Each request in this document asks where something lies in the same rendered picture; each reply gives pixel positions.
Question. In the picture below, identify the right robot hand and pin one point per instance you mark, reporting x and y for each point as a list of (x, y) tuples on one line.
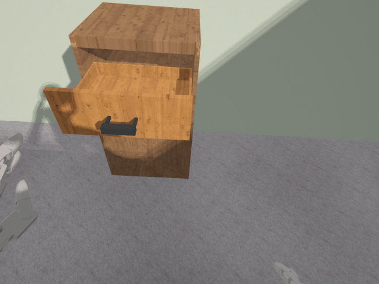
[(289, 275)]

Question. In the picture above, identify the handle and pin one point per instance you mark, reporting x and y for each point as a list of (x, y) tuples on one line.
[(118, 129)]

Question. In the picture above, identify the left robot hand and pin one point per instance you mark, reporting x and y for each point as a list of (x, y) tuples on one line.
[(19, 221)]

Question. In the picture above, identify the cabinet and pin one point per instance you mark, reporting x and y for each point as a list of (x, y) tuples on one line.
[(143, 35)]

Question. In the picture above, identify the drawer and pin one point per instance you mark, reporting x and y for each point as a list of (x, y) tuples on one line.
[(159, 96)]

